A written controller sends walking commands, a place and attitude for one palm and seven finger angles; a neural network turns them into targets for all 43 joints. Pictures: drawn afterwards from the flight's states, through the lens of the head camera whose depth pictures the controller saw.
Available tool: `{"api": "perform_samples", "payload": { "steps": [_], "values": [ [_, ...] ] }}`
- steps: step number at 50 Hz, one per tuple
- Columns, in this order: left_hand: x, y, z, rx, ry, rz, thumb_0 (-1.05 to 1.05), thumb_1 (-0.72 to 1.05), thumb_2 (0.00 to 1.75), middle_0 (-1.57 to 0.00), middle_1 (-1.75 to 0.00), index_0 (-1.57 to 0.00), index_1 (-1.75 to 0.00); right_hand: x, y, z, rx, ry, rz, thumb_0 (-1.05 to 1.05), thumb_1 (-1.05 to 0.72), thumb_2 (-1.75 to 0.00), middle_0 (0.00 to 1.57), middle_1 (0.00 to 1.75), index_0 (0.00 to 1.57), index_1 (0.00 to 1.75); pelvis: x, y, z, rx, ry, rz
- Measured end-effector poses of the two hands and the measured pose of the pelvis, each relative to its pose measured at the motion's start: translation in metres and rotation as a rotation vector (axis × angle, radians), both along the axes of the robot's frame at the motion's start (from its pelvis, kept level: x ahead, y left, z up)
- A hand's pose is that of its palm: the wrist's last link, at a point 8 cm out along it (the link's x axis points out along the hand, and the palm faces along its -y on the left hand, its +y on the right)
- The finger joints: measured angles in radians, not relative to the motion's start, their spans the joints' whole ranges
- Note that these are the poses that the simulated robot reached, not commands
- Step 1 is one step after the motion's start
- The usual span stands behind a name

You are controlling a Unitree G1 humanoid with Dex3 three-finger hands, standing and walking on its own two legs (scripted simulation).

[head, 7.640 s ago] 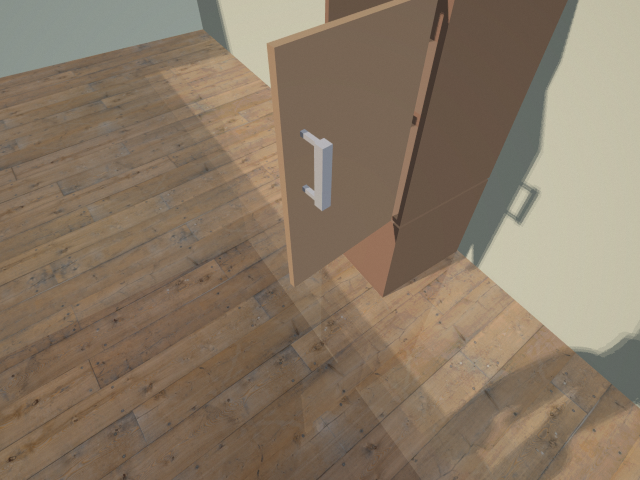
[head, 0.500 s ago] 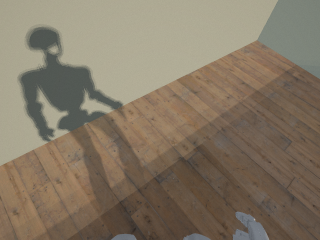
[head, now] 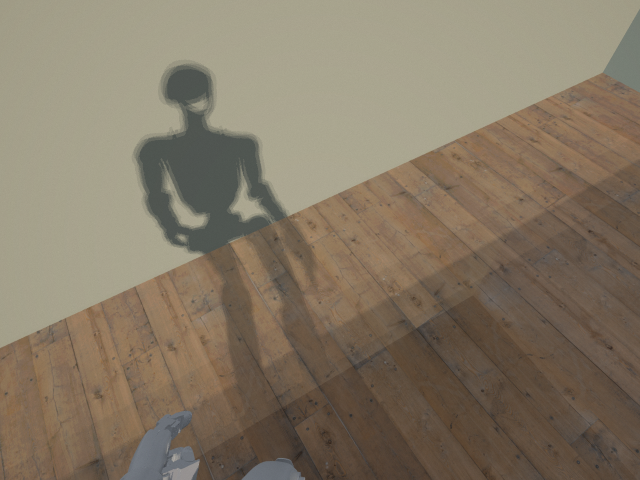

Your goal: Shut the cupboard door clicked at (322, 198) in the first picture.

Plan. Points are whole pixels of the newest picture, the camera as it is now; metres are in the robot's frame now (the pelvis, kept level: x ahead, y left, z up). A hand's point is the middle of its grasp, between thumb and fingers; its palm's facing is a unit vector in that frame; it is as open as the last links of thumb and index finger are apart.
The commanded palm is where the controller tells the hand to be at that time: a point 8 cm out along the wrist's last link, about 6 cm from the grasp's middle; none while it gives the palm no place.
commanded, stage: walk to a spot facing it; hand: left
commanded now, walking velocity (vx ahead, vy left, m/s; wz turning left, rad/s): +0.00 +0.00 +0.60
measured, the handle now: out of the picture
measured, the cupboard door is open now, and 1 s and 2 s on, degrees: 96 96 96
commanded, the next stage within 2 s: none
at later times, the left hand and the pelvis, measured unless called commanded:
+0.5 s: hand out of the picture -0.08 +0.23 -0.19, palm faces +0.39 -0.88 -0.27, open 7.4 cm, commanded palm none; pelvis -0.01 +0.02 -0.01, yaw +20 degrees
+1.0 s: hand out of the picture +0.02 +0.22 -0.15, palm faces +0.54 -0.80 -0.27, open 7.4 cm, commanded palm none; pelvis +0.01 -0.02 +0.00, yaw +36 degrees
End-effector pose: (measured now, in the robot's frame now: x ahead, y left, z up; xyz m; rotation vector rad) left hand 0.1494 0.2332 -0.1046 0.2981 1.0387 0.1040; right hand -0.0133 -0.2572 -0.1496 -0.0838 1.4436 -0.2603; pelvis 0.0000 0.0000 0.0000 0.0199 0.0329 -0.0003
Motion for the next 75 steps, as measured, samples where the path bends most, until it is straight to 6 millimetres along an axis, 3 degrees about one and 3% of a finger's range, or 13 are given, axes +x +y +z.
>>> {"api": "perform_samples", "payload": {
  "steps": [6,12,20,24,34,39,45,51,58,62,66,70,75],
  "values": [
    [-0.052,-0.01,0.003,-0.015,0.061,0.123,0.0,0.91,0.89,-0.2,-0.3,-0.2,-0.3,0.044,-0.016,0.006,0.018,-0.035,0.111,0.0,-0.91,-0.9,0.2,0.3,0.2,0.3,0.001,-0.014,0.009,0.03,-0.025,0.1],
    [-0.117,-0.003,-0.006,-0.032,0.121,0.286,0.0,0.92,0.89,-0.2,-0.3,-0.2,-0.3,0.111,-0.01,0.013,0.007,-0.103,0.272,0.0,-0.91,-0.9,0.19,0.3,0.2,0.3,0.001,-0.016,0.009,0.034,-0.034,0.193],
    [-0.217,0.024,-0.035,-0.06,0.259,0.482,0.0,0.91,0.89,-0.2,-0.3,-0.2,-0.3,0.213,0.05,0.028,-0.022,-0.293,0.504,0.0,-0.91,-0.9,0.19,0.3,0.2,0.3,-0.002,0.005,-0.006,0.009,-0.038,0.304],
    [-0.246,0.04,-0.051,-0.08,0.315,0.548,0.0,0.91,0.89,-0.2,-0.3,-0.2,-0.3,0.236,0.083,0.037,-0.033,-0.39,0.586,0.0,-0.91,-0.9,0.19,0.3,0.2,0.3,-0.007,0.019,-0.014,0.001,-0.044,0.345],
    [-0.214,0.06,-0.03,-0.099,0.148,0.583,0.01,0.91,0.9,-0.2,-0.3,-0.2,-0.3,0.201,0.101,0.046,-0.026,-0.285,0.64,0.0,-0.91,-0.9,0.2,0.3,0.2,0.3,-0.013,0.027,0.007,-0.042,-0.04,0.436],
    [-0.194,0.058,-0.023,-0.091,0.097,0.595,0.0,0.91,0.9,-0.2,-0.3,-0.2,-0.3,0.177,0.09,0.037,-0.01,-0.198,0.63,0.0,-0.91,-0.9,0.2,0.3,0.21,0.3,-0.009,0.02,0.008,-0.046,-0.024,0.486],
    [-0.169,0.045,-0.015,-0.065,0.042,0.614,0.0,0.91,0.9,-0.2,-0.3,-0.2,-0.3,0.16,0.06,0.021,-0.003,-0.088,0.626,0.0,-0.9,-0.9,0.2,0.3,0.21,0.3,0.0,0.001,0.005,-0.04,-0.004,0.559],
    [-0.168,0.016,-0.006,-0.016,0.011,0.666,0.0,0.91,0.89,-0.2,-0.3,-0.2,-0.3,0.174,0.032,0.0,0.016,-0.024,0.653,0.0,-0.91,-0.9,0.2,0.3,0.2,0.3,0.012,-0.024,-0.002,-0.015,-0.005,0.638],
    [-0.203,-0.025,0.0,-0.046,0.065,0.794,0.0,0.91,0.89,-0.2,-0.3,-0.2,-0.3,0.221,0.04,0.008,0.03,-0.042,0.768,0.0,-0.91,-0.9,0.2,0.3,0.2,0.3,0.023,-0.033,0.009,0.031,-0.018,0.751],
    [-0.233,-0.045,-0.005,-0.074,0.087,0.894,0.0,0.91,0.89,-0.2,-0.3,-0.2,-0.3,0.251,0.064,0.013,0.028,-0.071,0.868,0.0,-0.91,-0.9,0.2,0.3,0.2,0.3,0.026,-0.033,0.009,0.036,-0.022,0.816],
    [-0.276,-0.065,-0.013,-0.106,0.133,1.002,0.0,0.92,0.89,-0.2,-0.3,-0.2,-0.3,0.283,0.109,0.019,0.036,-0.127,0.988,0.0,-0.91,-0.9,0.19,0.3,0.2,0.3,0.025,-0.025,0.008,0.026,-0.026,0.884],
    [-0.325,-0.09,-0.023,-0.161,0.216,1.112,0.0,0.92,0.89,-0.2,-0.3,-0.2,-0.3,0.31,0.177,0.03,0.066,-0.22,1.117,0.0,-0.91,-0.9,0.19,0.3,0.2,0.3,0.022,-0.008,0.006,0.017,-0.025,0.944],
    [-0.381,-0.115,-0.04,-0.261,0.342,1.221,0.0,0.91,0.89,-0.2,-0.3,-0.2,-0.3,0.327,0.282,0.043,0.124,-0.378,1.269,0.0,-0.91,-0.9,0.19,0.3,0.2,0.3,0.013,0.027,-0.006,0.01,-0.021,0.998]
  ]
}}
